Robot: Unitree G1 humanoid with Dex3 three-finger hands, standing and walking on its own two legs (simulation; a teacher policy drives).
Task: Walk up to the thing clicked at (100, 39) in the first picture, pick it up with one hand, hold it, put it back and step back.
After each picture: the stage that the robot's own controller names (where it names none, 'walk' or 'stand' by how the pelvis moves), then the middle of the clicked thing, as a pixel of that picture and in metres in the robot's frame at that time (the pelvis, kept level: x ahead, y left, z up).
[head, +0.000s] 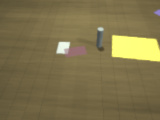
stand; (99, 37) +1.47 -0.21 -0.65
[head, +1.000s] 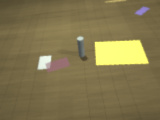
walk; (81, 47) +1.34 +0.12 -0.63
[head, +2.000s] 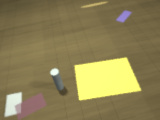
walk; (57, 80) +0.81 +0.31 -0.65
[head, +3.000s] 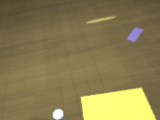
walk; out of the picture +0.47 +0.25 -0.65
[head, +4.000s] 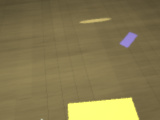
stand; out of the picture +0.37 +0.28 -0.64
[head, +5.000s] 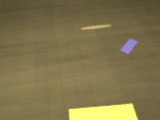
stand; out of the picture +0.37 +0.27 -0.66
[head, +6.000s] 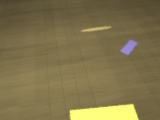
stand; out of the picture +0.38 +0.27 -0.66
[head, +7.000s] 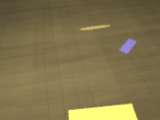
stand; out of the picture +0.36 +0.28 -0.66
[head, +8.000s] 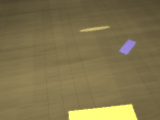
stand; out of the picture +0.37 +0.29 -0.66
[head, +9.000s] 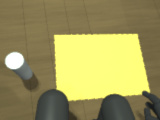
go down; (21, 68) +0.42 +0.31 -0.35
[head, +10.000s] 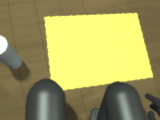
go down; (7, 55) +0.42 +0.34 -0.26
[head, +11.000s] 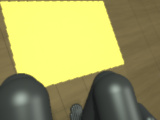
close in; out of the picture +0.40 +0.36 -0.17
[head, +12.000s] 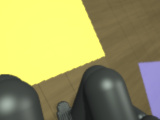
close; out of the picture +0.39 +0.38 -0.15
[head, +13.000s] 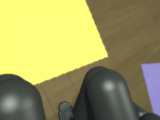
lift; out of the picture +0.36 +0.37 -0.15
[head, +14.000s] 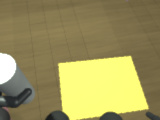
lift; (15, 84) +0.32 +0.22 +0.02
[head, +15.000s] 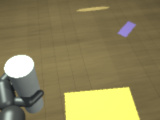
hold; (28, 88) +0.33 +0.20 +0.02
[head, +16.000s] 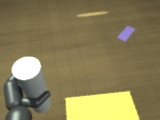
hold; (35, 89) +0.33 +0.17 +0.03
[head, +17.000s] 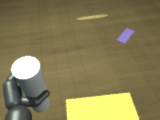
hold; (34, 88) +0.33 +0.18 +0.03
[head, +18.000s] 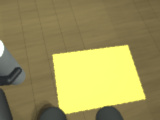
crouch; (5, 66) +0.40 +0.26 -0.04
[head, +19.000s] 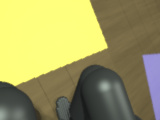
lower; out of the picture +0.41 +0.36 -0.17
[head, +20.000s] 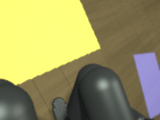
lower; out of the picture +0.40 +0.39 -0.16
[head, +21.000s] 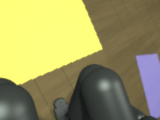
lower; out of the picture +0.39 +0.39 -0.16
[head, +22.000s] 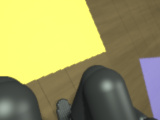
lower; out of the picture +0.38 +0.38 -0.16
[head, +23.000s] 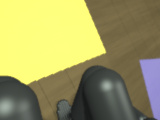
rest; out of the picture +0.38 +0.38 -0.16
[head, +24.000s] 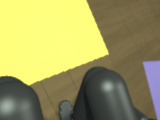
open; out of the picture +0.38 +0.37 -0.16
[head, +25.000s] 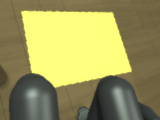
stand; out of the picture +0.40 +0.34 -0.19
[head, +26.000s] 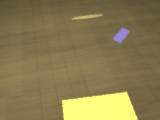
stand; out of the picture +0.37 +0.26 -0.57
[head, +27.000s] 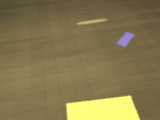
stand; out of the picture +0.38 +0.27 -0.60
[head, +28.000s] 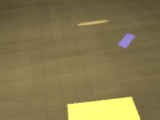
stand; out of the picture +0.37 +0.26 -0.60
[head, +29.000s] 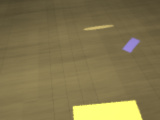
stand; out of the picture +0.39 +0.26 -0.65
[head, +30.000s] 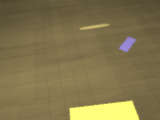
stand; out of the picture +0.36 +0.27 -0.66
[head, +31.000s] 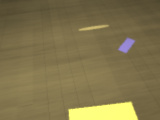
stand; out of the picture +0.35 +0.28 -0.66
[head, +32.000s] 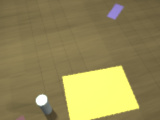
walk; (44, 105) +0.44 +0.25 -0.63
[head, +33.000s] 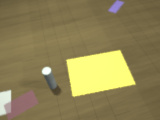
walk; (50, 78) +0.73 +0.32 -0.62
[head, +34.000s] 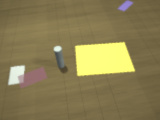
stand; (59, 57) +1.00 +0.28 -0.63
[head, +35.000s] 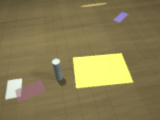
stand; (57, 70) +0.95 +0.26 -0.65
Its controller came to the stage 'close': yes
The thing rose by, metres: 0.69
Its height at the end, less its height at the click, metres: +0.00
